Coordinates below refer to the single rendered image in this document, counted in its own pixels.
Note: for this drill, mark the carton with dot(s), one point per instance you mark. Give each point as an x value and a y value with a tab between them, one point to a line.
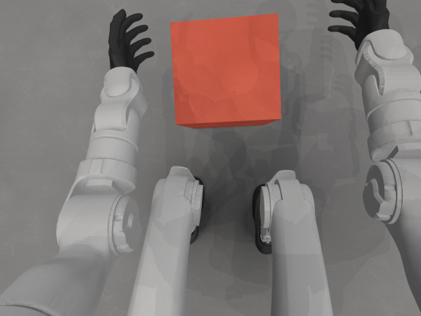
226	71

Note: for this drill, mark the robot right upper arm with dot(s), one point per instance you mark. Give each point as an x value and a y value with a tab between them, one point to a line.
392	195

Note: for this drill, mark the robot left upper arm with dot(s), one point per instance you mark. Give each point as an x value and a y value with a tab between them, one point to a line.
94	232

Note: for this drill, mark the right robot foot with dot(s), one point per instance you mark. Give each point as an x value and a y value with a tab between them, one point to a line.
263	247

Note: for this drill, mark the robot left hand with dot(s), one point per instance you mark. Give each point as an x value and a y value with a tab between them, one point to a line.
121	53

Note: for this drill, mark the robot right hand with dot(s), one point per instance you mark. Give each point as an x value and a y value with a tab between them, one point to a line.
372	16

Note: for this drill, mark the right robot forearm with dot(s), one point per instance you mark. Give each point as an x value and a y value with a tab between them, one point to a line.
391	94

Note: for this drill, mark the left robot forearm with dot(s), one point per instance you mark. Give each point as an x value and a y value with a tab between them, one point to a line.
109	167

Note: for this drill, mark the robot left thigh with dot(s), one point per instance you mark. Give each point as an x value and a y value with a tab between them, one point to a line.
161	278

